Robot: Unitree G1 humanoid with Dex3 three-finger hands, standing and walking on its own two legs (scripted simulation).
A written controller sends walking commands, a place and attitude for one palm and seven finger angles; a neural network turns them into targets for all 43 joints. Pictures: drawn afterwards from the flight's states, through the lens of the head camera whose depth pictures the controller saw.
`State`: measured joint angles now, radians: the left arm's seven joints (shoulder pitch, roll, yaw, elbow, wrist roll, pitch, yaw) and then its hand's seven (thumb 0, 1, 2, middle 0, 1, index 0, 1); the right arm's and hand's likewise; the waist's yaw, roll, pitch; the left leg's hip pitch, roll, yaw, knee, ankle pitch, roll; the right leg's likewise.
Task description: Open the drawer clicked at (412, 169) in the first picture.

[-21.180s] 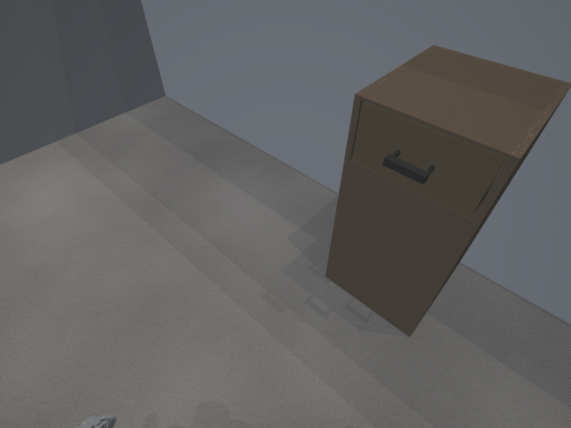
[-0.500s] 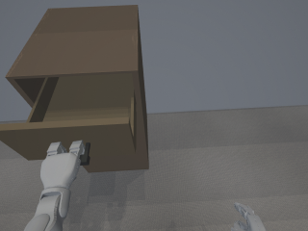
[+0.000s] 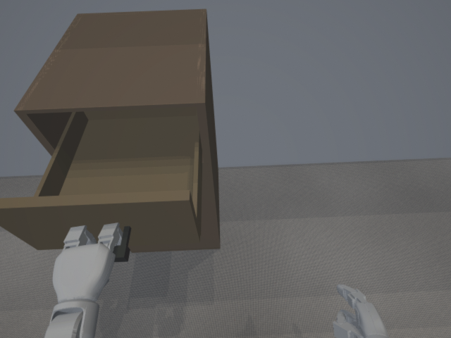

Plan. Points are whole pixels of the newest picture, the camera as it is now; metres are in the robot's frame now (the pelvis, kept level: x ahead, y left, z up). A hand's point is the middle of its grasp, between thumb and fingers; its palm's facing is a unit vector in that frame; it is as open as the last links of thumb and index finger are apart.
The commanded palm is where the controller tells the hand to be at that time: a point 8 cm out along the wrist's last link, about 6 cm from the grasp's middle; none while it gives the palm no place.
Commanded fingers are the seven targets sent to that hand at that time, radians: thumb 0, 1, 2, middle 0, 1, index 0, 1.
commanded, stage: pull the drawer open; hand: left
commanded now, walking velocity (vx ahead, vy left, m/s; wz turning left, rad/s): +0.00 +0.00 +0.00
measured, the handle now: (99, 243) +0.28 +0.25 +0.00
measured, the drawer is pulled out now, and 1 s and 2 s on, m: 0.23 0.30 0.30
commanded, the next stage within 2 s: open the thumb to release the handle in 1.18 s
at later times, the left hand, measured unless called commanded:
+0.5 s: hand (95, 299) +0.19 +0.24 -0.03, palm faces -0.03 -0.07 -1.00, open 5.5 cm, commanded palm +0.15 +0.25 +0.02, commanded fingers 0.00 0.90 0.90 -0.40 -1.35 -0.40 -1.35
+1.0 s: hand (90, 321) +0.16 +0.24 -0.03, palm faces -0.04 -0.07 -1.00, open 5.5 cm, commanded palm +0.12 +0.24 +0.02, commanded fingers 0.00 0.90 0.90 -0.40 -1.35 -0.40 -1.35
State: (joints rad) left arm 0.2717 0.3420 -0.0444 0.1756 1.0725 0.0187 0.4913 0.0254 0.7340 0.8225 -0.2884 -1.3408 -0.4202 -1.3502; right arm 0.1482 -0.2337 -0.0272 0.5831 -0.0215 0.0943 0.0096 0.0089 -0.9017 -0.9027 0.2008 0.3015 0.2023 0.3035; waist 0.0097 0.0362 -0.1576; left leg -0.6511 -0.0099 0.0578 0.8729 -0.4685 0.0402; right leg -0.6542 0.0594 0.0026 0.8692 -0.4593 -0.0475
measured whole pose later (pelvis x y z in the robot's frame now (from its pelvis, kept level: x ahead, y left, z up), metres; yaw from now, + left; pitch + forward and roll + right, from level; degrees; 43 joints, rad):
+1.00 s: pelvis -0.01 -0.01 -0.01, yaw +0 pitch +14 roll +1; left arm 0.54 0.35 -0.02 -0.01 1.06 -0.04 0.53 0.04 0.73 0.79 -0.29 -1.32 -0.42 -1.35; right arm 0.14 -0.23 -0.02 0.54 -0.04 0.09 0.03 0.01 -0.90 -0.90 0.20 0.30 0.20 0.30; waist 0.03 0.03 -0.16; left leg -0.69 -0.01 0.06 0.94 -0.49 0.02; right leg -0.70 0.06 0.00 0.95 -0.49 -0.07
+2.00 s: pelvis -0.04 -0.03 -0.01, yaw +3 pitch +12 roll +1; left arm 0.28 0.36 -0.03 0.21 1.05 -0.05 0.49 0.00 -0.46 0.32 -0.31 -1.23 -0.39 -1.22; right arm 0.14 -0.23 -0.03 0.62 -0.02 0.06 -0.06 0.01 -0.90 -0.90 0.20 0.30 0.20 0.30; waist 0.06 0.05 -0.13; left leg -0.71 -0.01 0.01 0.92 -0.42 0.00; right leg -0.70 0.06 -0.05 0.93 -0.43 -0.09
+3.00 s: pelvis -0.02 -0.01 +0.03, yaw +2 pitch +5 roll +0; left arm 0.42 0.41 -0.06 -0.17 0.98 0.02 0.29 0.00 -0.49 0.30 -0.34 -1.21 -0.45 -1.23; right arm 0.11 -0.22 0.00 0.59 -0.02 0.06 -0.02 0.01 -0.90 -0.90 0.20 0.30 0.20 0.30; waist 0.11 0.08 -0.08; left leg -0.40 -0.03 0.02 0.68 -0.36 0.03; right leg -0.39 0.04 -0.02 0.69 -0.37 -0.05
